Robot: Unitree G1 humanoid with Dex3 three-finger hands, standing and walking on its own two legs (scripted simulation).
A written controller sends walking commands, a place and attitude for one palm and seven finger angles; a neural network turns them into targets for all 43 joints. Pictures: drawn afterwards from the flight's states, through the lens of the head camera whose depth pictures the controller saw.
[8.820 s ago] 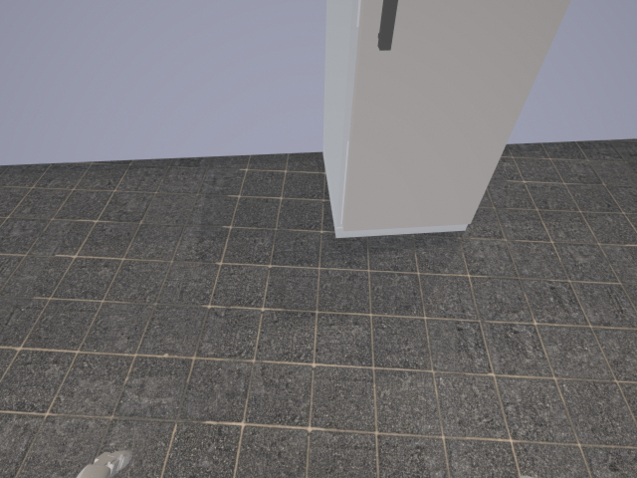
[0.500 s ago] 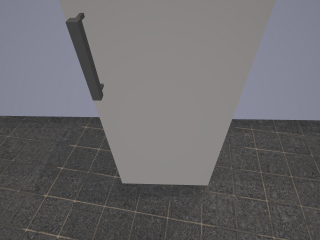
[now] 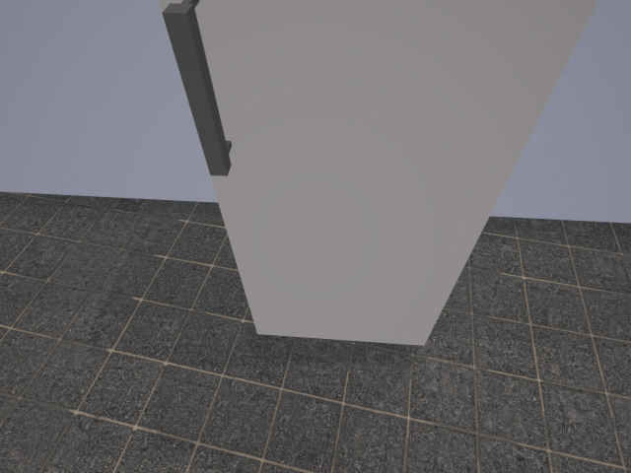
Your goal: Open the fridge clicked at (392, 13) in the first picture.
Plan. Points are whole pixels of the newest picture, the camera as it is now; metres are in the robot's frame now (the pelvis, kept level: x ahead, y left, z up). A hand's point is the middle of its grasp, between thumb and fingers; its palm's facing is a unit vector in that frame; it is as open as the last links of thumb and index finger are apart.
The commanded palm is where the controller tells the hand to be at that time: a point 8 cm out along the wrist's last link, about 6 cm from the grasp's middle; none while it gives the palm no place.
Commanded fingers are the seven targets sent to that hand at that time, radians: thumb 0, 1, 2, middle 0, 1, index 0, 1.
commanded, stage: come to a stop and stand still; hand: left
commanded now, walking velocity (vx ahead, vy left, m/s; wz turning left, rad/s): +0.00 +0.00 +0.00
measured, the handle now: (207, 93) +0.56 +0.20 +0.19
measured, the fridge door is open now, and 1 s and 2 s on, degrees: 0 0 0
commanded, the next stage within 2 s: look again from close up in 1.22 s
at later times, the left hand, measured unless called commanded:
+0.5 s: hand out of the picture +0.06 +0.24 -0.17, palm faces -0.03 -0.97 -0.24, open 7.3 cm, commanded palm none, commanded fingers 0.00 0.90 0.90 -0.20 -0.30 -0.20 -0.30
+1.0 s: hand out of the picture +0.05 +0.19 -0.17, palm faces -0.02 -0.98 -0.21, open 7.3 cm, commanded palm none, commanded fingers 0.00 0.90 0.90 -0.20 -0.30 -0.20 -0.30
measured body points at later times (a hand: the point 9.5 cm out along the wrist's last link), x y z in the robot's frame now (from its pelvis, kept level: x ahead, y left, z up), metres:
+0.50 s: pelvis +0.02 +0.06 +0.00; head +0.03 +0.05 +0.45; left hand +0.06 +0.29 -0.15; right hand +0.03 -0.18 -0.16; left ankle -0.03 +0.11 -0.73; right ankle +0.00 -0.13 -0.73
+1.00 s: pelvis +0.02 +0.02 +0.00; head +0.04 +0.01 +0.45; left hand +0.05 +0.24 -0.16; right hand +0.03 -0.21 -0.16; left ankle -0.03 +0.11 -0.73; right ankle +0.00 -0.14 -0.73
